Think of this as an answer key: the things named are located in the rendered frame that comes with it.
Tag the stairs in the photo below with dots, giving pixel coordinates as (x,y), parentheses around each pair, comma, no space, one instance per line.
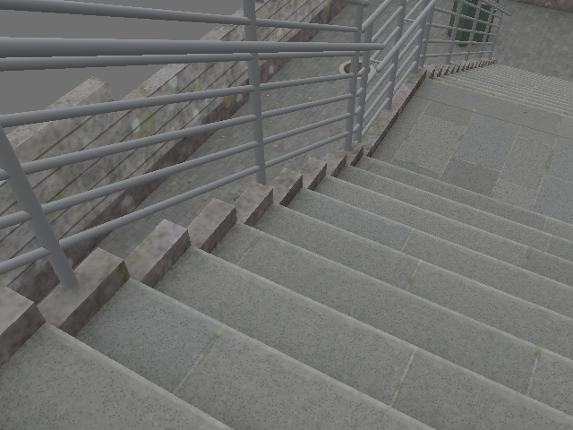
(518,85)
(382,300)

